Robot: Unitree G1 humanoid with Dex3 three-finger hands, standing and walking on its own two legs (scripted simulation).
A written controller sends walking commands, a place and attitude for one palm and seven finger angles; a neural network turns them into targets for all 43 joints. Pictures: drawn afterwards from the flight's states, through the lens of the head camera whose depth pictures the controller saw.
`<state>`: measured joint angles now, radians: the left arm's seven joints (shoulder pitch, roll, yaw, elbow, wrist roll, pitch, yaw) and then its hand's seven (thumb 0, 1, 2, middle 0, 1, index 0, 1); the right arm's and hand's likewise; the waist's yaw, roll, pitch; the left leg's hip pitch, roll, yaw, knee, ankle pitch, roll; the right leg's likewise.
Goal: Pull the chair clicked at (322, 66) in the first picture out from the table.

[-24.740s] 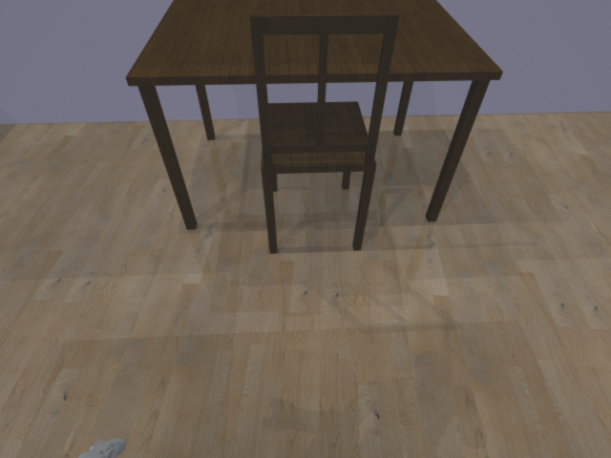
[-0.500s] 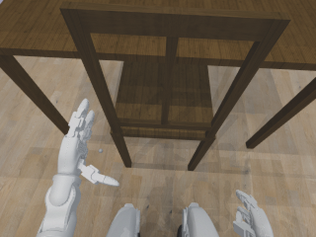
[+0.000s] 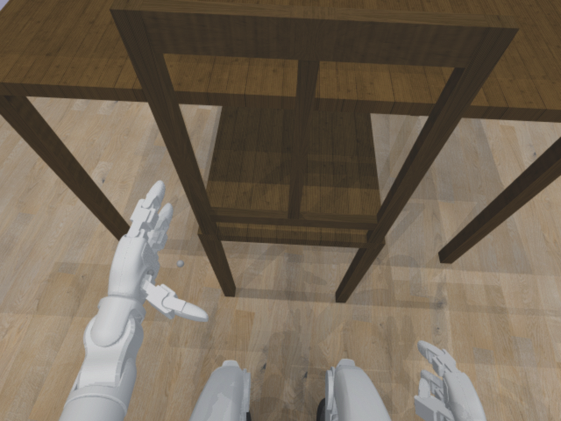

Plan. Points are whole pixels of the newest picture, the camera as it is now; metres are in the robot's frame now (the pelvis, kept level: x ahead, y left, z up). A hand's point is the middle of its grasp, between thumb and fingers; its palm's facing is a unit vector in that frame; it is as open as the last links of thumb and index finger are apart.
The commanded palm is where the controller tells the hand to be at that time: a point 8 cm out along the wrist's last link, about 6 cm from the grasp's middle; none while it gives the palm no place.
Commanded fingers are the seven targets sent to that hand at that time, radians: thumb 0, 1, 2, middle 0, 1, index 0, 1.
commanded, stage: aim the fingers beside a spindle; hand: left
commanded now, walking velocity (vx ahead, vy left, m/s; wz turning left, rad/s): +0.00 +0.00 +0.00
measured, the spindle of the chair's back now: (299, 158) +0.47 -0.01 +0.06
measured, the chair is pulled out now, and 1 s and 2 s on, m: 0.00 0.00 0.00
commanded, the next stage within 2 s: push the fingers through the gap in 0.82 s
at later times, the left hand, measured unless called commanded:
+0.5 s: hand (185, 263) +0.32 +0.14 +0.04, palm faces -0.07 -1.00 -0.04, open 16.9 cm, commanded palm +0.31 +0.20 +0.03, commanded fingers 0.00 -0.50 0.30 -0.06 -0.08 -0.06 -0.08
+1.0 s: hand (178, 256) +0.33 +0.15 +0.02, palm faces -0.04 -1.00 -0.05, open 16.9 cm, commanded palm +0.31 +0.20 +0.02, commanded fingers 0.00 -0.50 0.30 -0.06 -0.08 -0.06 -0.08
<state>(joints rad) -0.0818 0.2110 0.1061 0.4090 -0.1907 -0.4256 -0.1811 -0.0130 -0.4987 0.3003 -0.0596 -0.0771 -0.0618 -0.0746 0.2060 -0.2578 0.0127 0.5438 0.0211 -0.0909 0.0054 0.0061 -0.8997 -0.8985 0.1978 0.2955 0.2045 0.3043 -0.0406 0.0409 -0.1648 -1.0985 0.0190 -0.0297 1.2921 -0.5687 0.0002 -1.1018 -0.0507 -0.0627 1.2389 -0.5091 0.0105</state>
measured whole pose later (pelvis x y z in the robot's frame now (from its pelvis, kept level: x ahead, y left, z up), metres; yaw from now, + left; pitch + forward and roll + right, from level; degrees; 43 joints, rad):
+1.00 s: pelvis +0.00 +0.00 +0.00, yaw +0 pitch +21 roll -2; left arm -0.11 0.22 0.11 0.41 -0.17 -0.44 -0.15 -0.01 -0.50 0.30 -0.06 -0.08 -0.06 -0.07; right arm 0.20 -0.25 0.02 0.55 0.02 -0.09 0.01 0.01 -0.90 -0.90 0.20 0.30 0.20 0.30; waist -0.04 0.04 -0.16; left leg -1.10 0.02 -0.04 1.30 -0.57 0.00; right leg -1.10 -0.05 -0.07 1.24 -0.52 0.01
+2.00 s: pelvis +0.00 +0.00 -0.01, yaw -1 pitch +24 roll -2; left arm -0.52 0.26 0.22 0.77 -0.11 -0.51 -0.12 -0.01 -0.50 0.30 -0.06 -0.08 -0.06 -0.07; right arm 0.24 -0.25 0.01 0.62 -0.01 -0.06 0.02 0.00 -0.90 -0.90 0.20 0.30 0.20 0.30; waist -0.10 0.03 -0.15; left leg -1.17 0.03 -0.02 1.31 -0.56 0.00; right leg -1.18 -0.04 -0.05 1.25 -0.49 0.02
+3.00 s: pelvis +0.00 +0.01 +0.00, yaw -2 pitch +25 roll -3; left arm -0.56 0.25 0.24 0.83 -0.10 -0.52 -0.12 -0.01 -0.48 0.31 -0.25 -0.66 -0.24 -0.66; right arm 0.26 -0.24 0.00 0.61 -0.02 -0.02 0.04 0.00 -0.90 -0.90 0.20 0.30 0.20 0.30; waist -0.10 0.03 -0.15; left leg -1.16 0.03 -0.01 1.30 -0.56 0.01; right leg -1.17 -0.04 -0.04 1.23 -0.48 0.02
